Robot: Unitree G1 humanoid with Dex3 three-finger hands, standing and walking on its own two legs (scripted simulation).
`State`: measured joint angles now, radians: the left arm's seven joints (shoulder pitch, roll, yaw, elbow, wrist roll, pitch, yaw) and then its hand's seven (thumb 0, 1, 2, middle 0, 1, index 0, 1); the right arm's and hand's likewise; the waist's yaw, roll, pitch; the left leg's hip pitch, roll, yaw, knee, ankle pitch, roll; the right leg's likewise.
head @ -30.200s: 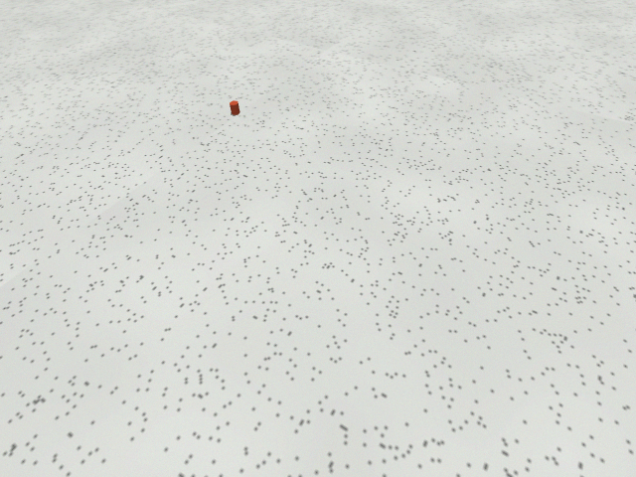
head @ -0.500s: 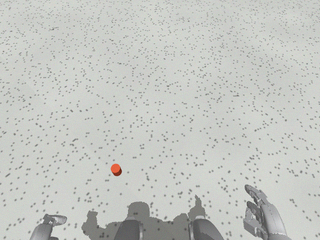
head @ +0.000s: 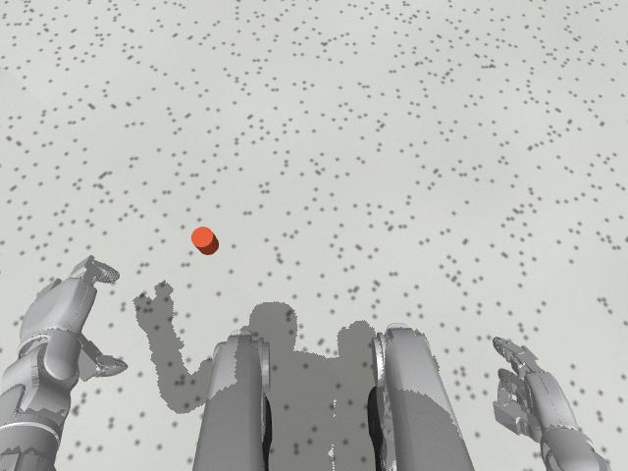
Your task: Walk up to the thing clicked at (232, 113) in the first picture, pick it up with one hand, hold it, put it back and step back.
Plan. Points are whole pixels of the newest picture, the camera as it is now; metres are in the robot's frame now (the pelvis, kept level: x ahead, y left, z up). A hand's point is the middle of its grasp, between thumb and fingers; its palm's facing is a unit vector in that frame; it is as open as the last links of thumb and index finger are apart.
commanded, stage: rise first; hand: left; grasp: from above
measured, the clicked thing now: (205, 241) +0.54 +0.25 -0.48
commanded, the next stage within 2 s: none
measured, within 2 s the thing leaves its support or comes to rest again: neither
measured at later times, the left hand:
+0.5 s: hand (131, 270) +0.41 +0.32 -0.26, palm faces -0.43 -0.10 -0.90, open 12.8 cm
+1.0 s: hand (150, 252) +0.47 +0.32 -0.32, palm faces -0.44 -0.01 -0.90, open 12.9 cm
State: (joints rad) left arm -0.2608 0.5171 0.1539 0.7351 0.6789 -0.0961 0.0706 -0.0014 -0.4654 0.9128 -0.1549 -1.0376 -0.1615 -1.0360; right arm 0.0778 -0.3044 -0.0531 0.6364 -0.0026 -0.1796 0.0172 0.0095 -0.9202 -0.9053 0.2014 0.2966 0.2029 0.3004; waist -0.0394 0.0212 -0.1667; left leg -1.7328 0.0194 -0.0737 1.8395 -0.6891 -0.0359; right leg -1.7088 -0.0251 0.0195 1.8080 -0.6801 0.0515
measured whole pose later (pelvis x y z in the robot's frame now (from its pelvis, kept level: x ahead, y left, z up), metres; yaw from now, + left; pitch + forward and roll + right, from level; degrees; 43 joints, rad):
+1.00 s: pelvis -0.03 +0.02 -0.16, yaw -6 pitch +35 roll -11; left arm -0.99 0.89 0.15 1.43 1.34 -0.31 0.34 0.00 -0.30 0.82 -0.29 -0.79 -0.29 -0.80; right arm 0.16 -0.27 0.07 0.71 -0.15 0.00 0.13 0.00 -0.92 -0.91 0.20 0.30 0.20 0.30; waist -0.24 -0.01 -0.04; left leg -2.30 -0.02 -0.16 2.37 -0.70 0.00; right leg -2.20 0.00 -0.01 2.25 -0.69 0.06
